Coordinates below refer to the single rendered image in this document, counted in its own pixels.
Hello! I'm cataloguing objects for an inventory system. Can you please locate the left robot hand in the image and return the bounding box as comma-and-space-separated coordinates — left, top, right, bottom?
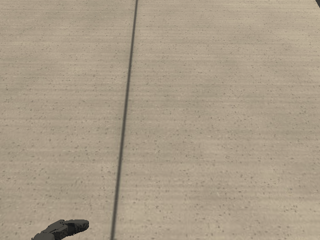
31, 219, 89, 240

